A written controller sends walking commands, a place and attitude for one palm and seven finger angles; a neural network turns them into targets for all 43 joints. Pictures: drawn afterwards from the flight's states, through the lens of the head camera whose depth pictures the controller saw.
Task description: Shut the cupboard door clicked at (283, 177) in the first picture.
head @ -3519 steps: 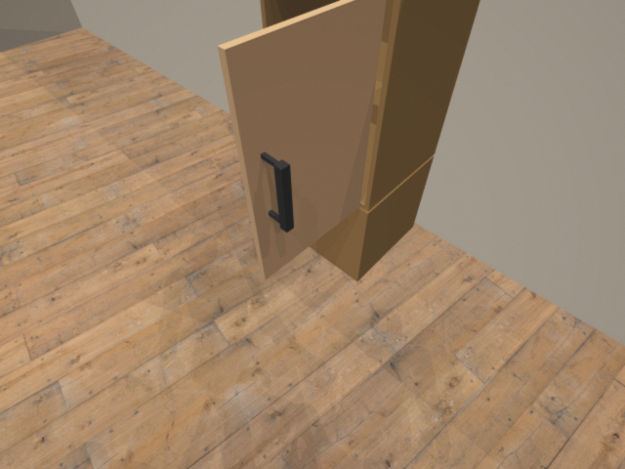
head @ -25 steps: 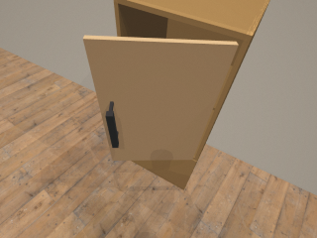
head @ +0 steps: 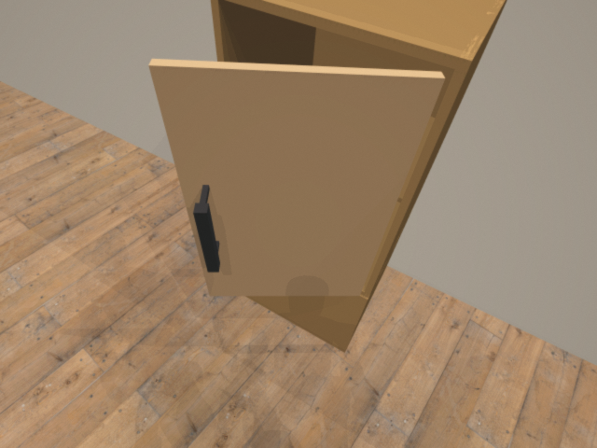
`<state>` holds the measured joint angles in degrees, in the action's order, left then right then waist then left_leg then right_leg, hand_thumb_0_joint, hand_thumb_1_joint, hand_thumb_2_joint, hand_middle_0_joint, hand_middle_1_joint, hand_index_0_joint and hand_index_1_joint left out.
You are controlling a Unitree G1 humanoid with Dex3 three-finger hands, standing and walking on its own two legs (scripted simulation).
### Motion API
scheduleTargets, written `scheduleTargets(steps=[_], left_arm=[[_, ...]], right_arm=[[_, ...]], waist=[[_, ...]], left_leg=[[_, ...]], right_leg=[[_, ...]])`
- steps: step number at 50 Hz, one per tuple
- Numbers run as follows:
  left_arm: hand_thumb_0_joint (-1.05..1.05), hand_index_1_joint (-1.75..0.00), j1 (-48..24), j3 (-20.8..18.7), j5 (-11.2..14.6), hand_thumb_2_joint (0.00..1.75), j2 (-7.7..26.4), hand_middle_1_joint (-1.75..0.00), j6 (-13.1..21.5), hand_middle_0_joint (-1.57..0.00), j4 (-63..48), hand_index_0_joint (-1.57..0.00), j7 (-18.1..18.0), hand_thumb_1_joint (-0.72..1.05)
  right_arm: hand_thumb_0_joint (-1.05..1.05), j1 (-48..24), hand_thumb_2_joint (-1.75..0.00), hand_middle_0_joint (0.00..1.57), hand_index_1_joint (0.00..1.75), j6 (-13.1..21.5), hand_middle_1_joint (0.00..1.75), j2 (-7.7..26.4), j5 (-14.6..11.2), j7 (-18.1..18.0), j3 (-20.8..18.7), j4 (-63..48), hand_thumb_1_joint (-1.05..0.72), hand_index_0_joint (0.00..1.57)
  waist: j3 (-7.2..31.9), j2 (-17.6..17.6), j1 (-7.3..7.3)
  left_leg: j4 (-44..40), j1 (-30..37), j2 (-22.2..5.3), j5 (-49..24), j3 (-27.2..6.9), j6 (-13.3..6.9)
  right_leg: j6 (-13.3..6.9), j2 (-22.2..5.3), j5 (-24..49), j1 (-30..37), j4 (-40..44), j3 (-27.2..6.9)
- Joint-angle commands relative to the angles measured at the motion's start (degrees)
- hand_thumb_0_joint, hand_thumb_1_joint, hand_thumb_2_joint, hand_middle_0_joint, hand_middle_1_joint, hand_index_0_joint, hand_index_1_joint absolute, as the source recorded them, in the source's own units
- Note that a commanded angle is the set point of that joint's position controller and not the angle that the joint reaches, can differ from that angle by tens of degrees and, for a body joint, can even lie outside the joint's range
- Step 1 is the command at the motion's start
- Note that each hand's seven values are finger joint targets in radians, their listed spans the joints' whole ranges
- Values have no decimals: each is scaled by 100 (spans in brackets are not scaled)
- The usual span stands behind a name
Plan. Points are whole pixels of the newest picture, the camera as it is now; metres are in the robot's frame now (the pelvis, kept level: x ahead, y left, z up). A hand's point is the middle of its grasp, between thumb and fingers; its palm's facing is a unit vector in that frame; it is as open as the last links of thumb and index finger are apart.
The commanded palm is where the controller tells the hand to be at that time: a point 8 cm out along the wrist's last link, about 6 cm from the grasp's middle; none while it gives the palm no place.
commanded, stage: raise the hand and make a fist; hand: left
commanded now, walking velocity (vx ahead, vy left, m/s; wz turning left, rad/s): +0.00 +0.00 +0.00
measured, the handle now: (209, 231) +0.47 +0.19 -0.05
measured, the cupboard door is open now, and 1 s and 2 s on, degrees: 32 32 32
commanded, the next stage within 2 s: bring the fist close to the handle in 1.88 s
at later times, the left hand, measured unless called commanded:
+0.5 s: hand out of the picture +0.11 +0.17 -0.08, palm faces +0.27 -0.96 -0.06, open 5.6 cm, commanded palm +0.11 +0.21 -0.06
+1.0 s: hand (181, 408) +0.18 +0.17 -0.06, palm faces +0.07 -1.00 -0.01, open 3.5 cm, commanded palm +0.15 +0.22 -0.05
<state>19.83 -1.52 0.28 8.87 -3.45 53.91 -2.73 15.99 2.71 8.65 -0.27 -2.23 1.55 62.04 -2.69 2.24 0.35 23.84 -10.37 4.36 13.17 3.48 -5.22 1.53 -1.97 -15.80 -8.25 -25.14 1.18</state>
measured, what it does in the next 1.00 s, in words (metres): lowers itself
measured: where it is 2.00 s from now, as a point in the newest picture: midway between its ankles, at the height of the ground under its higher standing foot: outside the picture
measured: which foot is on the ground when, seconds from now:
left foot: down 0.00-1.00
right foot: down 0.00-1.00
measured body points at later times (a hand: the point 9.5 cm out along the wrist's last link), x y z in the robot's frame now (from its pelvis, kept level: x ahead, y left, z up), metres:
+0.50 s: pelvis -0.03 -0.06 -0.12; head +0.03 -0.04 +0.33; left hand +0.09 +0.22 -0.07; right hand +0.24 -0.28 -0.14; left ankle +0.00 +0.05 -0.74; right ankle +0.02 -0.11 -0.74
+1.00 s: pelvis -0.02 -0.03 -0.11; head +0.07 -0.02 +0.34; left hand +0.17 +0.22 -0.06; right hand +0.16 -0.28 -0.19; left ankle +0.00 +0.06 -0.74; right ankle +0.02 -0.11 -0.74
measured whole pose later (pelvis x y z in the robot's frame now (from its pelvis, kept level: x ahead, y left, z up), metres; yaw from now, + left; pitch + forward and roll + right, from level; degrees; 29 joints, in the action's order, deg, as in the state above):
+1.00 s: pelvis -0.02 -0.03 -0.11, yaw +2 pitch +18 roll -2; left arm 26.6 -8.6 18.2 11.5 29.5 -0.4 16.1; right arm 14.4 11.3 15.9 -1.6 -2.9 -1.5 31.9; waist 8.9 -1.3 -0.3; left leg 71.2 -56.5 2.5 32.7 0.0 -3.0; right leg -4.3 2.3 -29.8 -56.9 -68.4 6.3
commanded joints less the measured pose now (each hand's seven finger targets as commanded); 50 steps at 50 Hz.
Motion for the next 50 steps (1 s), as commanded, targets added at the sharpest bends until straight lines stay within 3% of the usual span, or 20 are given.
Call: scheduleTargets(steps=[1, 2, 4, 5, 7, 8, 9, 10, 12, 14, 17, 20, 24, 27, 30, 34, 36, 39, 44, 50], left_arm=[[0, -34, -632, -283, 709, 90, 1063, -34, 1308, -24, -6859, -24, -775, 90], [0, -36, 1015, 714, 741, 90, -548, -36, 595, -25, -4715, -25, -633, 90], [0, -40, -231, 397, 840, 90, -12, -40, 1050, -29, -5750, -29, -449, 90], [0, -42, -255, 158, 793, 90, 91, -42, 1374, -31, -4990, -31, -315, 90], [0, -46, 1152, -167, 940, 90, -82, -46, 2104, -35, -3844, -35, 153, 90], [0, -48, 1579, -560, 1115, 90, 54, -48, 2570, -36, -3770, -36, 464, 90], [0, -50, 1768, -821, 1320, 90, 144, -50, 3010, -38, -3865, -38, 878, 90], [0, -52, 1774, -1202, 1546, 90, 476, -52, 3480, -40, -3742, -40, 1283, 90], [0, -56, 1962, -1309, 1741, 90, 613, -56, 4008, -44, -3761, -44, 1919, 90], [0, -60, 1913, -1369, 1728, 90, 759, -60, 3884, -47, -4021, -47, 2071, 90], [0, -66, 643, -1455, 1716, 90, 1243, -66, 3804, -53, -5665, -53, 1892, 90], [0, -72, -257, -1431, 1735, 90, 1412, -72, 4393, -58, -7655, -58, 1473, 90], [0, -80, -203, -642, 1724, 90, 956, -80, 4849, -66, -7779, -66, 1612, 90], [0, -86, -35, -561, 1749, 90, 1017, -86, 4433, -71, -6817, -71, 2080, 90], [0, -92, 699, -939, 1782, 90, 1160, -92, 3205, -77, -5799, -77, 2436, 90], [0, -100, 854, -1864, 2063, 90, 1519, -100, 2088, -84, -6468, -84, 2215, 90], [0, -104, 939, -2244, 2093, 90, 1532, -104, 2251, -88, -6776, -88, 1752, 90], [0, -110, 1018, -1843, 1978, 90, 1033, -110, 2955, -93, -6959, -93, 1420, 90], [0, -120, 747, -844, 1737, 90, 595, -120, 3740, -102, -6305, -102, 1758, 90], [0, -132, 484, -1146, 1843, 90, 1215, -132, 3622, -113, -6882, -113, 1894, 90]], right_arm=[[0, 66, -90, 20, 30, 1778, 30, 1284, -198, -444, -64, -1527, -90, 20], [0, 30, -90, 20, 30, 1739, 30, 896, -210, -188, -118, -1310, -90, 20], [0, -80, -90, 20, 30, 1832, 30, 1261, -179, 61, -409, -2088, -90, 20], [0, -266, -90, 20, 30, 1850, 30, 1325, -124, 78, -405, -2243, -90, 20], [0, -418, -90, 20, 30, 1821, 30, 1222, -53, 208, -458, -2661, -90, 20], [0, -538, -90, 20, 30, 1800, 30, 1242, -5, 232, -519, -2829, -90, 20], [0, -642, -90, 20, 30, 1734, 30, 1317, 24, 291, -562, -3009, -90, 20], [0, -803, -90, 20, 30, 1683, 30, 1242, -3, 281, -631, -3104, -90, 20], [0, -1040, -90, 20, 30, 1565, 30, 1284, -49, 350, -697, -3573, -90, 20], [0, -1287, -90, 20, 30, 1461, 30, 1276, -115, 364, -692, -4000, -90, 20], [0, -1283, -90, 20, 30, 1449, 30, 1319, -118, 304, -659, -4437, -90, 20], [0, -949, -90, 20, 30, 1598, 30, 1171, -40, 205, -601, -4336, -90, 20], [0, -788, -90, 20, 30, 1759, 30, 1281, -30, 43, -535, -3826, -90, 20], [0, -637, -90, 20, 30, 1701, 30, 1313, -89, -64, -482, -3655, -90, 20], [0, -656, -90, 20, 30, 1413, 30, 1280, -274, -131, -503, -3856, -90, 20], [0, -835, -90, 20, 30, 1079, 30, 1065, -325, -114, -470, -4321, -90, 20], [0, -876, -90, 20, 30, 1018, 30, 915, -253, -89, -442, -4223, -90, 20], [0, -693, -90, 20, 30, 1114, 30, 835, -156, -34, -483, -4014, -90, 20], [0, -564, -90, 20, 30, 1219, 30, 1105, -80, -5, -498, -3852, -90, 20], [0, -521, -90, 20, 30, 1247, 30, 1310, -123, -146, -521, -4178, -90, 20]], waist=[[2369, -2372, 109], [1294, -1352, 177], [266, -827, 291], [-239, 37, 350], [-98, 1463, 6], [329, 1749, -208], [714, 1479, -353], [708, 1980, -418], [675, 1536, -510], [848, 484, -573], [1540, -697, -439], [2474, -1184, -143], [2302, -881, 348], [2106, -373, 529], [2160, 318, 134], [3100, 248, -390], [3251, 329, -494], [2963, 96, -352], [2137, 66, 154], [2648, -446, -159]], left_leg=[[-414, 2128, -1086, -3276, -1325, 1205], [-646, 843, -1075, -2163, -1260, 1094], [99, -392, -742, -331, -1108, 811], [565, -1155, -560, 339, -1033, 747], [1423, -2069, -329, 609, -797, 594], [1816, -2527, -234, 641, -681, 613], [2135, -2833, -170, 407, -574, 667], [2528, -3536, -73, 978, -451, 760], [3002, -4307, -18, 1414, -356, 701], [3242, -4650, 66, 1678, -194, 591], [3459, -4594, -52, 1877, -315, 458], [3887, -4106, -202, 1466, -514, 333], [4396, -4168, -345, 1126, -741, 279], [4731, -4797, -375, 1102, -751, 247], [4517, -5163, -386, 1123, -627, 257], [4272, -4911, -278, 624, -595, 384], [4225, -4861, -326, 400, -696, 428], [3968, -4611, -365, 87, -696, 498], [4089, -4669, -351, 576, -742, 410], [3587, -4017, -335, 775, -771, 342]], right_leg=[[-314, 411, -725, -1567, -2184, 137], [-295, 176, -740, -1842, -1937, 107], [-355, 128, -430, -1925, -1182, 291], [-365, 118, -400, -2179, -819, 345], [-366, 45, -1141, -2576, -837, 217], [-385, 53, -1221, -2634, -1189, 160], [-464, 70, -749, -2640, -1620, 140], [-424, -2, -1549, -2830, -1794, -184], [-408, -167, -1960, -2782, -2018, -825], [-378, -224, -2325, -2788, -2088, -1213], [-452, -97, -3044, -3249, -2336, -1291], [-418, 34, -2321, -3506, -2624, -1226], [-385, 191, -1496, -4053, -2947, -1009], [-181, 86, -1183, -3839, -2908, -1132], [1, -91, -1351, -3068, -2529, -1372], [270, -428, 23, -1675, -2438, -1750], [315, -397, 1075, -1355, -2679, -1677], [101, -194, 1861, -1733, -3049, -1203], [-47, 1, 78, -3227, -3109, -848], [-374, 213, -1125, -3459, -3111, -347]])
